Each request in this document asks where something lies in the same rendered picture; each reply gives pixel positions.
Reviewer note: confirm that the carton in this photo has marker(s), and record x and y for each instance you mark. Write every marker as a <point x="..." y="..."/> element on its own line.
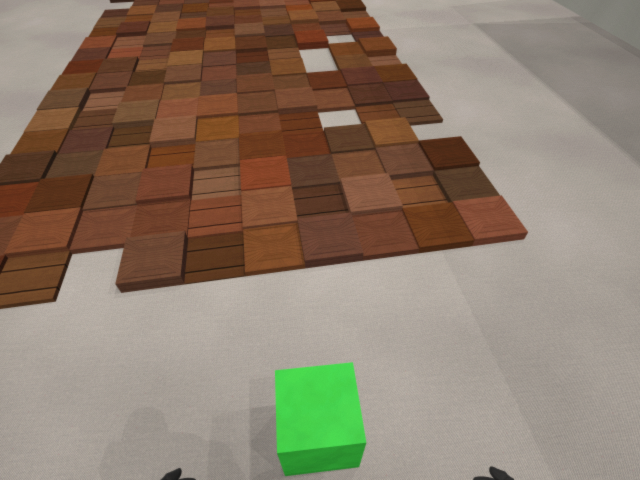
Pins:
<point x="319" y="422"/>

